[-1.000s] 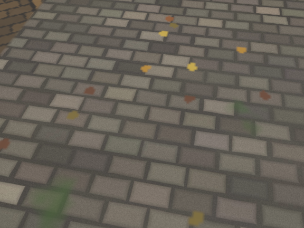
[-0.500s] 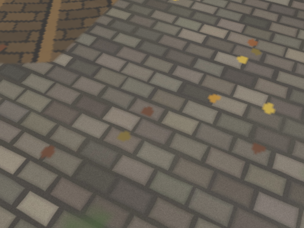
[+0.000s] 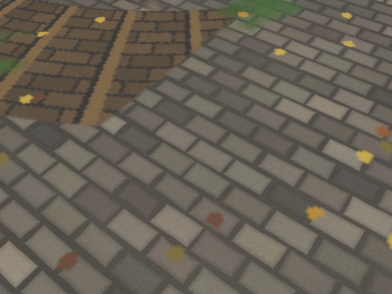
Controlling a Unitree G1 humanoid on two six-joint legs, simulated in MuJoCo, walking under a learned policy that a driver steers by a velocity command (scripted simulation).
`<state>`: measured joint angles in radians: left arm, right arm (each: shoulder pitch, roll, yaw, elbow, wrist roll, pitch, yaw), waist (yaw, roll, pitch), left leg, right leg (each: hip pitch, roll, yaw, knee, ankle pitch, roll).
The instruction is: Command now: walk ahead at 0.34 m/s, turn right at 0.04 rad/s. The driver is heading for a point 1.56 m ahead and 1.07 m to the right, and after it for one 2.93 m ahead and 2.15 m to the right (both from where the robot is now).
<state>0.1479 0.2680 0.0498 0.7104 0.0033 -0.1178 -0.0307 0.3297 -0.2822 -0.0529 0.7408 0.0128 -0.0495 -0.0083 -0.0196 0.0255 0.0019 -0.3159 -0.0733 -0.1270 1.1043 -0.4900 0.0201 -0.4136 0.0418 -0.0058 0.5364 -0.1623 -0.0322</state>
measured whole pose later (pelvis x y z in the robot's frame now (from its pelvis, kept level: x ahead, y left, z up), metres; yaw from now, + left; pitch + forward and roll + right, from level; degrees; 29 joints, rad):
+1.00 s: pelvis +0.10 -0.03 +0.02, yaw -32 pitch +3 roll +3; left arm 0.20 0.29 0.06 0.62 0.00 0.03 0.02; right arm 0.13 -0.33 -0.10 0.72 -0.01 0.02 -0.04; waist 0.00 0.03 0.04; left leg -0.56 0.00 -0.04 1.10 -0.36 -0.07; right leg -0.30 0.04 0.09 0.46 -0.20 -0.05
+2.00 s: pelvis +0.12 +0.01 -0.01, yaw -36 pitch +0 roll -1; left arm 0.16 0.30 0.08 0.68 0.00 0.03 0.05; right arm 0.22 -0.32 -0.08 0.69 0.00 0.03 0.02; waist -0.01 -0.04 0.05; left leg -0.35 -0.03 0.04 0.68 -0.33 0.06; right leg -0.32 -0.05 -0.02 0.82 -0.51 0.06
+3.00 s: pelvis +0.13 -0.07 +0.01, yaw -43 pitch +2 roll +2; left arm 0.16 0.30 0.05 0.61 -0.03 0.00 -0.03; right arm 0.32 -0.32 -0.07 0.72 0.01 -0.04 -0.01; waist -0.08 -0.01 0.01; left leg -0.10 0.03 0.12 0.35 -0.28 -0.01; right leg -0.50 -0.09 0.00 0.79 -0.32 0.01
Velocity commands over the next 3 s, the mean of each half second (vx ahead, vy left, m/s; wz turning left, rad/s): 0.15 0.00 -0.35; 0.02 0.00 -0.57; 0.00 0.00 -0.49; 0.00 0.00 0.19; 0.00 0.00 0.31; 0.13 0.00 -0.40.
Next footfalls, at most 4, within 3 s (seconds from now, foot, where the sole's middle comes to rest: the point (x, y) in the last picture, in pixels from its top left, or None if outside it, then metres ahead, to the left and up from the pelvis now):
0.36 left None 0.22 0.11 -0.77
0.78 right None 0.10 -0.13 -0.77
1.30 left None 0.20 0.04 -0.77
1.64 right None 0.02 -0.12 -0.77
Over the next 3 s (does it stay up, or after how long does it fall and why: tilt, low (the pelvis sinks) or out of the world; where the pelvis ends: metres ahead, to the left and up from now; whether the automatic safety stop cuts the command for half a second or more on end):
stays up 0.13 -0.07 0.01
